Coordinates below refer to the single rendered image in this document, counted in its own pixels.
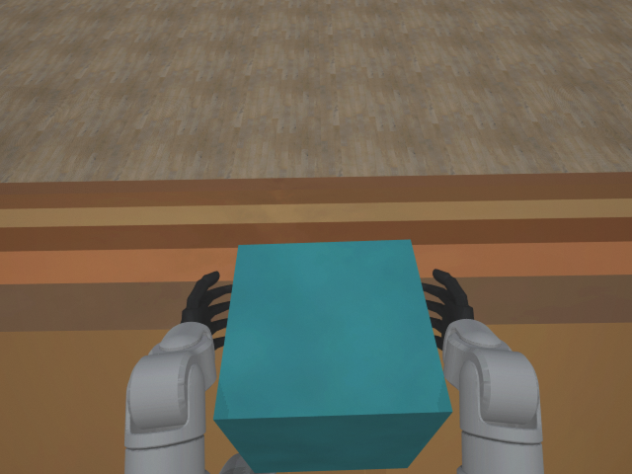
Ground robot left hand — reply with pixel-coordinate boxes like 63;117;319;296
181;272;233;350

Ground robot left forearm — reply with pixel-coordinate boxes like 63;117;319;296
124;322;217;474

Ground left robot thigh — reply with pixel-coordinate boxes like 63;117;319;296
219;453;277;474

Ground carton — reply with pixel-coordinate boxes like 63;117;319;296
213;239;452;473

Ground robot right forearm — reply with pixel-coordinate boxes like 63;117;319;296
442;319;544;474

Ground robot right hand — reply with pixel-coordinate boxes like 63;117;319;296
422;269;474;350

